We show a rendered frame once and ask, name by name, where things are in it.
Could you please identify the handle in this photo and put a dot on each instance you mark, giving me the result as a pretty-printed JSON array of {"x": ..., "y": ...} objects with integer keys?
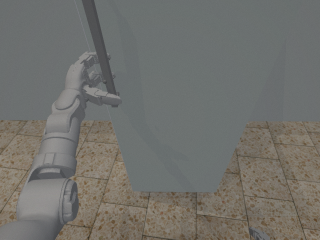
[{"x": 96, "y": 33}]

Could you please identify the robot left forearm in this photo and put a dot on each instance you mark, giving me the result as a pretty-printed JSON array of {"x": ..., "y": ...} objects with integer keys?
[{"x": 57, "y": 152}]

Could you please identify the robot left hand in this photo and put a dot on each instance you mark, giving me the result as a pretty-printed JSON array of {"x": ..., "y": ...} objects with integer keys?
[{"x": 77, "y": 78}]

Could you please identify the left robot upper arm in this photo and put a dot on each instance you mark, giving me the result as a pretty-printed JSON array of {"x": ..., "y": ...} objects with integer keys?
[{"x": 45, "y": 206}]

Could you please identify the robot right hand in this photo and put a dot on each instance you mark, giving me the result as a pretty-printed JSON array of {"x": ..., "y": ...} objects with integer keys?
[{"x": 257, "y": 234}]

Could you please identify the fridge door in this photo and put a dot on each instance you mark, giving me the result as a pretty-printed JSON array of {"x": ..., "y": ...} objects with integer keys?
[{"x": 189, "y": 74}]

